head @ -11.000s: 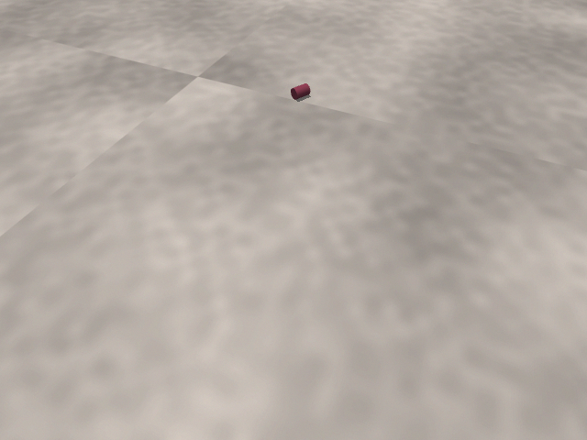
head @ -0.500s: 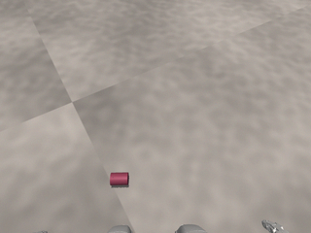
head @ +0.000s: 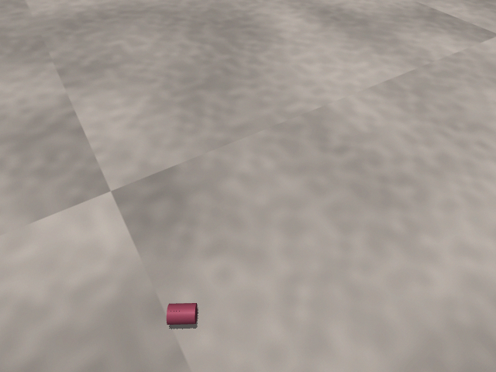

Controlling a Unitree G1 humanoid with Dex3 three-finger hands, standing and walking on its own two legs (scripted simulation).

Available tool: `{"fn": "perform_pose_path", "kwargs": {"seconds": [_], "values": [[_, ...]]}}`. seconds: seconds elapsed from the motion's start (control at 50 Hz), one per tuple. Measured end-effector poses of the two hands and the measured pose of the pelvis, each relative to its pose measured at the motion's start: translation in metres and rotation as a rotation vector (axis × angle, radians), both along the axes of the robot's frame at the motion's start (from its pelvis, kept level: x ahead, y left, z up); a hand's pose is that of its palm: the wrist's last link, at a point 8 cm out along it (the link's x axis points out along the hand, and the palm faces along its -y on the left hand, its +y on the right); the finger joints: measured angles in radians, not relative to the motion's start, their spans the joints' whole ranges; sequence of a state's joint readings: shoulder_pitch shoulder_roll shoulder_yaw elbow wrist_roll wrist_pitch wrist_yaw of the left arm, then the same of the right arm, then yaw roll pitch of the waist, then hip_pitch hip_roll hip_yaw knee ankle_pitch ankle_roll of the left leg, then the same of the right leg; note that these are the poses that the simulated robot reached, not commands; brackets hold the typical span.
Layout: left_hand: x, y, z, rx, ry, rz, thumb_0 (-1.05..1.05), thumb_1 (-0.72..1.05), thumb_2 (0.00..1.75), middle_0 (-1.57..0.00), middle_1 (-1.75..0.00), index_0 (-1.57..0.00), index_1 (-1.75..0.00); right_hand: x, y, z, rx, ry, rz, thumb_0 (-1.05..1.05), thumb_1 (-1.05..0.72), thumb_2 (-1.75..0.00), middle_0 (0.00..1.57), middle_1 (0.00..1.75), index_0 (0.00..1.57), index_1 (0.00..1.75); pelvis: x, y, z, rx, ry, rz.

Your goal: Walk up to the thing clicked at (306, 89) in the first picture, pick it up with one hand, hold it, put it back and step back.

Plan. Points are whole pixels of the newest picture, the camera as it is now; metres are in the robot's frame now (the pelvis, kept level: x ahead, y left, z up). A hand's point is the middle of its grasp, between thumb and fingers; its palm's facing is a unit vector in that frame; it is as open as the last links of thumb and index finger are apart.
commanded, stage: walk up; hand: left
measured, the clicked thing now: (182, 313) +0.43 +0.23 -0.73
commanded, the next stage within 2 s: stand in 0.94 s
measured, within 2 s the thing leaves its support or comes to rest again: neither
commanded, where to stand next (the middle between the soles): +0.04 -0.02 m, yaw +2 degrees
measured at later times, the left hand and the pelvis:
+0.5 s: hand out of the picture +0.09 +0.25 -0.14, palm faces +0.03 -0.94 -0.33, open 7.4 cm; pelvis +0.01 +0.00 +0.01, yaw +0 degrees
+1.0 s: hand out of the picture +0.08 +0.26 -0.14, palm faces +0.01 -0.94 -0.33, open 7.4 cm; pelvis +0.00 +0.00 +0.01, yaw +0 degrees
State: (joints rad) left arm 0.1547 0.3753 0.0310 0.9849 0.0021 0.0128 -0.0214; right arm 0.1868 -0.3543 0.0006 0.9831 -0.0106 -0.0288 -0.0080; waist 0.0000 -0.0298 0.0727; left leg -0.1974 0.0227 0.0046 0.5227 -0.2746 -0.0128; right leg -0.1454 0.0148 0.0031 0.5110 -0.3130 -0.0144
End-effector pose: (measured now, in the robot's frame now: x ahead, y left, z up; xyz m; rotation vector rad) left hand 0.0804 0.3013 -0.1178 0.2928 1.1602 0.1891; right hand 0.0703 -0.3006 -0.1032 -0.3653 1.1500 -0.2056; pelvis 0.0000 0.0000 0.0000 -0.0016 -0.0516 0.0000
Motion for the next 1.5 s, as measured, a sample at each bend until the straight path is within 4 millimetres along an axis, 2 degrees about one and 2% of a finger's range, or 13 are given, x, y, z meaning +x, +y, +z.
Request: {"fn": "perform_pose_path", "kwargs": {"seconds": [0.18,0.32,0.62,0.86,1.14,1.5], "values": [[0.003,-0.002,0.014,0.019,0.006,0.028,0.01,0.9,0.89,-0.2,-0.3,-0.21,-0.3,0.026,0.002,-0.001,0.033,-0.026,0.02,0.01,-0.9,-0.9,0.2,0.3,0.21,0.3,0.004,-0.003,0.008,0.002,0.001,0.006],[0.005,-0.003,0.016,0.022,0.01,0.042,0.01,0.9,0.89,-0.2,-0.3,-0.21,-0.3,0.032,0.0,0.001,0.032,-0.022,0.019,0.01,-0.9,-0.9,0.2,0.3,0.21,0.3,0.006,-0.004,0.01,0.001,0.002,0.007],[-0.003,-0.008,0.009,-0.005,0.056,0.046,0.01,0.9,0.89,-0.2,-0.3,-0.21,-0.3,0.012,-0.002,0.003,0.017,0.034,-0.014,0.01,-0.9,-0.9,0.2,0.3,0.2,0.3,0.005,-0.003,0.013,0.0,0.005,0.0],[-0.005,-0.004,0.009,-0.001,0.07,0.041,0.01,0.9,0.89,-0.2,-0.3,-0.21,-0.3,-0.003,0.003,-0.001,0.026,0.063,-0.036,0.01,-0.9,-0.9,0.2,0.3,0.2,0.3,0.004,0.001,0.014,0.0,0.009,-0.003],[-0.005,0.001,0.013,0.018,0.06,0.021,0.01,0.9,0.89,-0.2,-0.3,-0.21,-0.3,0.0,0.01,-0.003,0.04,0.071,-0.028,0.01,-0.9,-0.9,0.2,0.3,0.2,0.3,0.002,0.006,0.014,-0.001,0.011,-0.001],[-0.019,0.008,0.013,0.025,0.08,0.021,0.01,0.9,0.89,-0.2,-0.3,-0.21,-0.3,0.001,0.015,-0.003,0.044,0.07,-0.02,0.01,-0.9,-0.9,0.2,0.3,0.2,0.3,-0.001,0.01,0.014,0.0,0.012,0.001]]}}
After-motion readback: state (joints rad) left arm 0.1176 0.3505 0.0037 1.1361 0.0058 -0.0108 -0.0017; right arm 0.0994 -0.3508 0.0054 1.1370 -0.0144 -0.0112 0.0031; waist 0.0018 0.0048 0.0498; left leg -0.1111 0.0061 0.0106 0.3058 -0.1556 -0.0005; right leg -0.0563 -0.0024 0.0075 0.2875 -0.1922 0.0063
